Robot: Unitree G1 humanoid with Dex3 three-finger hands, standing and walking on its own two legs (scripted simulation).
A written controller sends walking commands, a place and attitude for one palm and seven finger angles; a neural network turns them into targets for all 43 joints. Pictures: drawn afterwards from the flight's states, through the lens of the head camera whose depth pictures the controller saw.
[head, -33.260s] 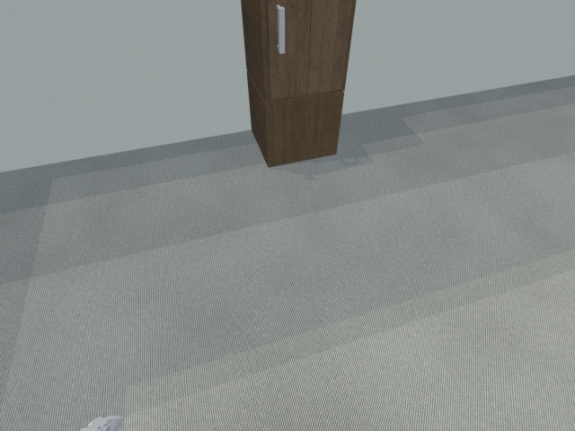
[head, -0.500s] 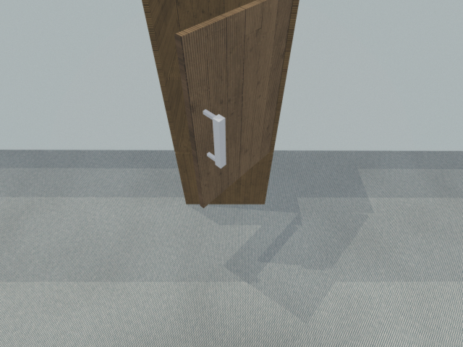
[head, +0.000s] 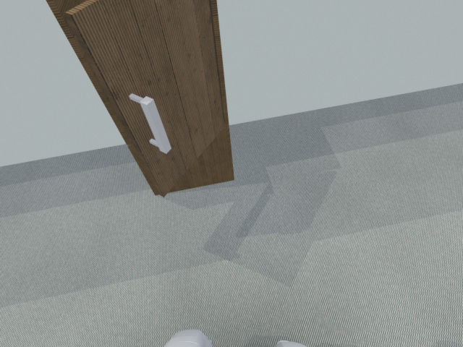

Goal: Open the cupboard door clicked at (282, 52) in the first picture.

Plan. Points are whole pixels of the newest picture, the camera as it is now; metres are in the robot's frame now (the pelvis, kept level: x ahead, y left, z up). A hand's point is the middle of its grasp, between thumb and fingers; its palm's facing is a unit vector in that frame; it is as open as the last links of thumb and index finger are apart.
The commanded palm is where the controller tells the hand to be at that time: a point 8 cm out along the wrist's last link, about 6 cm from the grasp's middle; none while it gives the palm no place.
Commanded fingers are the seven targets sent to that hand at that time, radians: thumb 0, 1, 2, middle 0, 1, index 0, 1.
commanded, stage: walk to a spot facing it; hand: left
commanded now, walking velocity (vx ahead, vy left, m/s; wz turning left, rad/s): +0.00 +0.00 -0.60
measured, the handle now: (150, 124) +0.59 +0.25 -0.02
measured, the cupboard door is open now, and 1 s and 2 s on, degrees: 47 47 47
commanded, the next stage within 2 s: none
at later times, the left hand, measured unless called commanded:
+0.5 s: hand (135, 335) +0.15 +0.22 -0.16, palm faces -0.22 -0.95 -0.24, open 7.3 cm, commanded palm none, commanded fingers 0.00 0.90 0.90 -0.20 -0.30 -0.20 -0.30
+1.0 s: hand (195, 289) +0.24 +0.11 -0.17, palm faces -0.58 -0.78 -0.21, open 7.3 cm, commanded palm none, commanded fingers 0.00 0.90 0.90 -0.20 -0.30 -0.20 -0.30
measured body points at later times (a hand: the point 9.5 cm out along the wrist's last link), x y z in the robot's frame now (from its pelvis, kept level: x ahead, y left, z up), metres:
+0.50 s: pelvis +0.02 +0.02 +0.01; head +0.09 +0.03 +0.46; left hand +0.16 +0.27 -0.14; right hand +0.06 -0.24 -0.11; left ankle +0.04 +0.16 -0.73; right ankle -0.01 -0.09 -0.67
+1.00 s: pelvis +0.05 +0.00 +0.00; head +0.09 -0.01 +0.45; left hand +0.27 +0.16 -0.15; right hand -0.05 -0.26 -0.13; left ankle +0.12 +0.10 -0.73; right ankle -0.02 -0.11 -0.72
